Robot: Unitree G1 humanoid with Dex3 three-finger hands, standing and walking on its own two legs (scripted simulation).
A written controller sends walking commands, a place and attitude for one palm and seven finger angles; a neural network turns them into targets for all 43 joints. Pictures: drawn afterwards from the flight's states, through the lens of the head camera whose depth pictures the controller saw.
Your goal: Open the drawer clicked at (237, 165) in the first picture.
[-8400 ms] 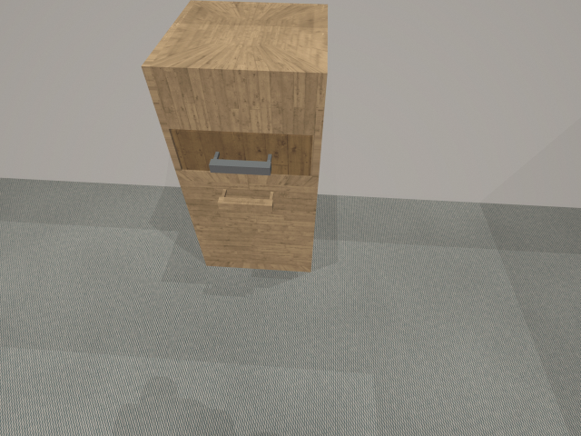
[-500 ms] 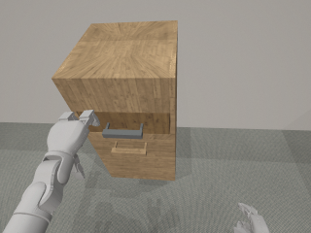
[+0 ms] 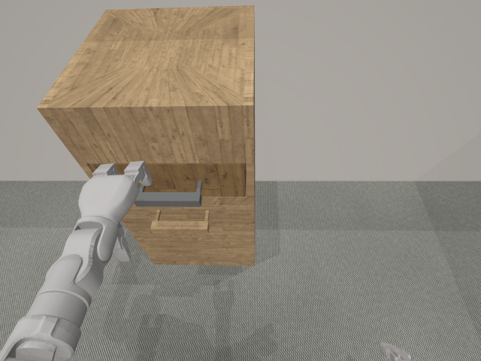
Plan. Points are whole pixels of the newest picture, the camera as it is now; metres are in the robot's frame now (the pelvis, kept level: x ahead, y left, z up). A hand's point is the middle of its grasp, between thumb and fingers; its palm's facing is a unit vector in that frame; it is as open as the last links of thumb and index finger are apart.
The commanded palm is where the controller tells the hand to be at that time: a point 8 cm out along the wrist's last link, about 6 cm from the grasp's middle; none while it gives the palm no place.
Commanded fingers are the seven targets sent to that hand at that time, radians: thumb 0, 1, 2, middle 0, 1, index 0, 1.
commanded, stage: move the hooked fingers above the handle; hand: left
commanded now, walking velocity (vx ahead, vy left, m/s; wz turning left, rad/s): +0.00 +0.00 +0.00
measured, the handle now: (169, 191) +0.52 +0.23 -0.14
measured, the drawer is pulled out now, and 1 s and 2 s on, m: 0.00 0.00 0.00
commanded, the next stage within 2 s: lower the fingers behind the handle in 1.64 s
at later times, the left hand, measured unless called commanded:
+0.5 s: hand (144, 205) +0.40 +0.23 -0.03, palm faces -0.07 -0.02 -1.00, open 13.8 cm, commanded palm +0.40 +0.23 +0.02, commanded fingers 0.00 -0.50 0.30 -0.30 -1.20 -0.30 -1.20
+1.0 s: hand (165, 195) +0.47 +0.22 -0.09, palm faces -0.08 -0.02 -1.00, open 13.8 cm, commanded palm +0.45 +0.21 -0.03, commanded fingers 0.00 -0.50 0.30 -0.30 -1.20 -0.30 -1.20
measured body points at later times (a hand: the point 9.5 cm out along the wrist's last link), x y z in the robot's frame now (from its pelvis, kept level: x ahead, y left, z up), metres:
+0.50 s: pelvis -0.01 +0.01 -0.02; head +0.07 +0.00 +0.42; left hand +0.40 +0.23 +0.02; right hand +0.06 -0.25 -0.16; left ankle +0.01 +0.13 -0.72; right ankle -0.03 -0.11 -0.72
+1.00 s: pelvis -0.03 +0.02 -0.07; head +0.10 +0.02 +0.36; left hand +0.46 +0.21 -0.03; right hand -0.05 -0.26 -0.19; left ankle +0.01 +0.13 -0.72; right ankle -0.03 -0.11 -0.72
